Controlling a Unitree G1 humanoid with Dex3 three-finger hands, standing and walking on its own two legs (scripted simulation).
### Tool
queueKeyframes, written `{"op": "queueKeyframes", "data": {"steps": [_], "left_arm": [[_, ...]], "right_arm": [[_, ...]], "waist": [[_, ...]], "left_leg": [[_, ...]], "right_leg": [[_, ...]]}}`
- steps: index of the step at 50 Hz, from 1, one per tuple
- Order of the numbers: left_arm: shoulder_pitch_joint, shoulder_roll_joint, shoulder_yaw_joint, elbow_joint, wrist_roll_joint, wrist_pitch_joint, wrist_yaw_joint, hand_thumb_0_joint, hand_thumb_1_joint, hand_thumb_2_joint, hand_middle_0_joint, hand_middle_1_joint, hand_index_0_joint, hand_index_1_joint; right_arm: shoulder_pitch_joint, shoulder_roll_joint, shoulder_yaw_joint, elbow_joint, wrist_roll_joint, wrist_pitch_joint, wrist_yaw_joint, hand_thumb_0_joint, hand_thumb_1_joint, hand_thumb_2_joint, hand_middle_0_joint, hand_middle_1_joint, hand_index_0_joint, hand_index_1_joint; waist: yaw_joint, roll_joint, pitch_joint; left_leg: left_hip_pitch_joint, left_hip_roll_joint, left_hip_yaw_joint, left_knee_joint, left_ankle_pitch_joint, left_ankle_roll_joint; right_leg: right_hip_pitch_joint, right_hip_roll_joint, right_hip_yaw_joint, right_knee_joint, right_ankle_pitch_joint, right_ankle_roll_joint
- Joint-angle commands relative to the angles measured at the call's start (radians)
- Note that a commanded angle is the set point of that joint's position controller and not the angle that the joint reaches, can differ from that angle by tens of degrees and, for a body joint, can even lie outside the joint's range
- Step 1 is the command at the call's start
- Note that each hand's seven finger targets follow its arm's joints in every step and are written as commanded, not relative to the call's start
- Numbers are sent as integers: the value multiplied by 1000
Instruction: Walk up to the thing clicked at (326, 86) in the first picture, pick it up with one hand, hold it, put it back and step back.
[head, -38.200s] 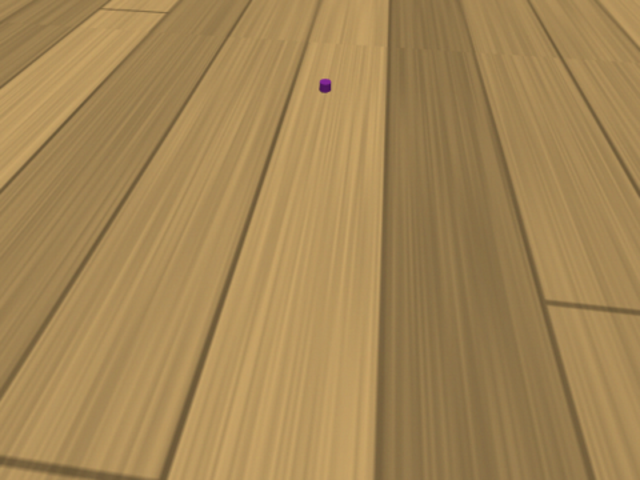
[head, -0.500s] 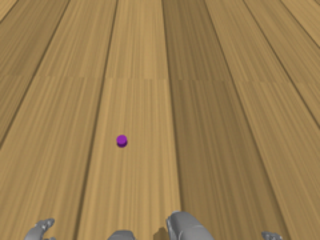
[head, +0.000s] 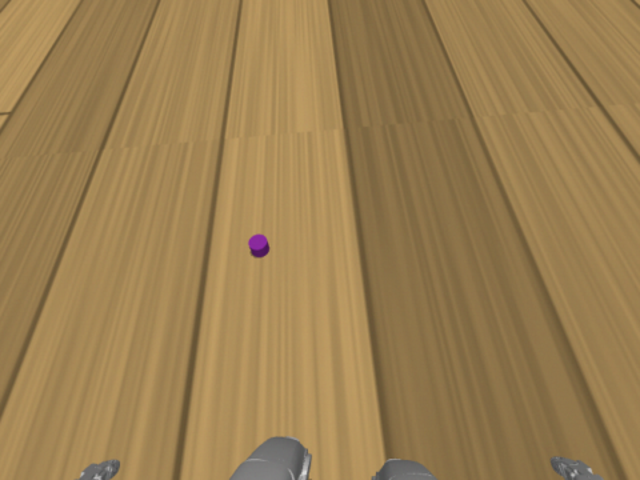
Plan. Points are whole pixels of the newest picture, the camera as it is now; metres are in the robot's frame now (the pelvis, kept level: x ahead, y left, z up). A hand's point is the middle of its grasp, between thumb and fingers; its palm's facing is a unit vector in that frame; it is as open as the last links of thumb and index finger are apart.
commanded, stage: step back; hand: left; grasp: from above
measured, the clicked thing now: (259, 245) +0.90 +0.31 -0.74
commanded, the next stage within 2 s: stand in 1.36 s
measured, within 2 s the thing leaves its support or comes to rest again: neither
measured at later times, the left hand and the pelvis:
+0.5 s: hand out of the picture -0.14 +0.29 -0.15, palm faces +0.01 -0.91 -0.42, open 7.4 cm; pelvis -0.17 +0.00 +0.00, yaw +0 degrees
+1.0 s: hand out of the picture -0.14 +0.33 -0.16, palm faces +0.05 -0.92 -0.39, open 7.4 cm; pelvis -0.16 +0.04 -0.01, yaw +3 degrees
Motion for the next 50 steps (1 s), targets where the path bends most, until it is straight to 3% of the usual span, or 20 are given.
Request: {"op": "queueKeyframes", "data": {"steps": [1, 5, 8, 11, 12, 16, 22, 25, 27, 28, 29, 32, 34, 37, 43, 46, 47, 48, 49, 50], "left_arm": [[39, 251, 78, -91, 0, -15, 37, 0, 900, 900, -200, -300, -200, -300], [-12, 278, 80, -110, -17, -14, 48, 0, 900, 900, -200, -300, -200, -300], [-79, 299, 64, -110, -31, -10, 47, 0, 900, 900, -200, -300, -200, -300], [-153, 251, 59, -110, -32, -11, 60, 0, 900, 900, -200, -300, -200, -300], [-145, 267, 65, -93, -19, -10, 60, 0, 900, 900, -200, -300, -200, -300], [-12, 248, 65, -6, -35, -8, 31, 0, 900, 900, -200, -300, -200, -300], [12, 234, 43, 25, -14, -65, 5, 0, 900, 900, -200, -300, -200, -300], [139, 214, 48, 104, 0, -91, 12, 0, 900, 900, -200, -300, -200, -300], [189, 264, 72, 134, 15, -98, 17, 0, 900, 900, -200, -300, -200, -300], [136, 355, 97, 98, 24, -99, 18, 0, 900, 900, -200, -300, -200, -300], [41, 411, 105, 63, 26, -97, 26, 0, 900, 900, -200, -300, -200, -300], [-35, 307, 80, 50, 5, -125, 27, 0, 900, 900, -200, -300, -200, -300], [18, 303, 85, 62, 0, -124, 14, 0, 900, 900, -200, -300, -200, -300], [59, 323, 94, 56, 6, -119, -3, 0, 900, 900, -200, -300, -200, -300], [36, 327, 75, 31, -5, -87, -18, 0, 900, 900, -200, -300, -200, -300], [34, 264, 43, 17, -13, -71, -24, 0, 900, 900, -200, -300, -200, -300], [79, 196, 26, 6, -18, -68, -26, 0, 900, 900, -200, -300, -200, -300], [73, 146, 11, -8, -25, -67, -27, 0, 900, 900, -200, -300, -200, -300], [38, 249, 33, 7, -19, -57, -13, 0, 900, 900, -200, -300, -200, -300], [-12, 278, 32, 5, -17, -57, -9, 0, 900, 900, -200, -300, -200, -300]], "right_arm": [[-48, -130, -40, -98, -13, -29, -8, 0, -900, -900, 200, 300, 200, 300], [42, -155, -58, -73, -21, -23, 4, 0, -900, -900, 200, 300, 200, 300], [140, -164, -75, -36, -24, -12, 23, 0, -900, -900, 200, 300, 200, 300], [6, -326, -105, -89, -47, -1, 46, 0, -900, -900, 200, 300, 200, 300], [-52, -310, -104, -98, -47, -9, 41, 0, -900, -900, 200, 300, 200, 300], [-128, -185, -68, -114, -53, -21, 30, 0, -900, -900, 200, 300, 200, 300], [3, -211, -94, -76, -51, -34, 55, 0, -900, -900, 200, 300, 200, 300], [-41, -232, -105, -81, -51, -16, 66, 0, -900, -900, 200, 300, 200, 300], [-60, -130, -78, -98, -37, -16, 64, 0, -900, -900, 200, 300, 200, 300], [-89, -111, -74, -114, -36, -20, 67, 0, -900, -900, 200, 300, 200, 300], [-123, -193, -97, -107, -45, -21, 57, 0, -900, -900, 200, 300, 200, 300], [-31, -197, -110, -46, -19, -38, 78, 0, -900, -900, 200, 300, 200, 300], [-1, -173, -95, -38, -22, -53, 81, 0, -900, -900, 200, 300, 200, 300], [-7, -179, -96, -44, -20, -55, 91, 0, -900, -900, 200, 300, 200, 300], [-23, -164, -90, -23, -28, -91, 81, 0, -900, -900, 200, 300, 200, 300], [162, -176, -104, 56, -28, -114, 52, 0, -900, -900, 200, 300, 200, 300], [245, -238, -126, 67, -37, -124, 38, 0, -900, -900, 200, 300, 200, 300], [255, -311, -132, 47, -48, -133, 29, 0, -900, -900, 200, 300, 200, 300], [234, -353, -140, 35, -20, -130, 34, 0, -900, -900, 200, 300, 200, 300], [199, -341, -140, 32, -16, -128, 32, 0, -900, -900, 200, 300, 200, 300]], "waist": [[63, -213, -155], [32, -231, -239], [-44, -168, -269], [-77, 251, -163], [-59, 208, -98], [13, 57, -39], [-71, 149, -154], [-2, 137, -151], [30, -106, -106], [43, -211, -28], [49, -182, 73], [-34, -51, 113], [-10, -112, 40], [24, -209, 29], [42, -237, 17], [-49, -55, -120], [-80, 137, -198], [-70, 250, -153], [-91, 135, -162], [-83, 85, -86]], "left_leg": [[-113, 36, 39, -158, -89, -14], [31, 83, 62, -373, -43, 12], [258, 96, 101, -614, 171, 67], [120, 475, -384, -810, 293, 325], [-9, 498, -403, -839, 233, 343], [41, 285, -116, -822, 83, 177], [357, 339, -173, -811, -183, 233], [200, 310, -68, -737, -161, 193], [-99, 176, 64, -435, -156, 80], [-282, 55, 120, -250, -80, 6], [-197, 132, -54, -117, -42, 0], [-199, 97, -71, -65, 133, 4], [-187, 82, -5, -90, 166, -9], [-143, 108, 46, -208, 140, -29], [88, 140, 180, -477, 151, -2], [395, 84, 207, -667, 233, 15], [502, 218, 12, -740, 106, 56], [558, 425, -382, -788, 104, 126], [470, 532, -501, -828, 34, 259], [346, 544, -485, -848, 63, 286]], "right_leg": [[325, -263, 230, -103, 579, -185], [323, -318, 284, -84, 588, -188], [150, -273, 213, -36, 393, -111], [-136, 63, -14, 449, -394, 25], [-83, 56, 69, 577, -377, 19], [-137, 110, 107, 641, -142, 5], [-99, 38, -18, 74, -321, 50], [169, 60, -81, -279, -155, -1], [361, -57, 195, -400, -203, -57], [261, -294, 537, -471, -565, -142], [-30, -439, 670, -518, -767, -229], [70, -257, 349, -460, -434, -145], [167, -197, 217, -414, -271, -131], [158, -211, 200, -438, -426, -123], [85, -228, 104, -330, -151, -138], [56, -140, -9, 45, 155, -93], [-41, -68, -62, 314, 91, -55], [-300, 73, -13, 456, -251, -14], [-290, 4, 74, 512, -289, -27], [-279, -16, 109, 547, -277, -31]]}}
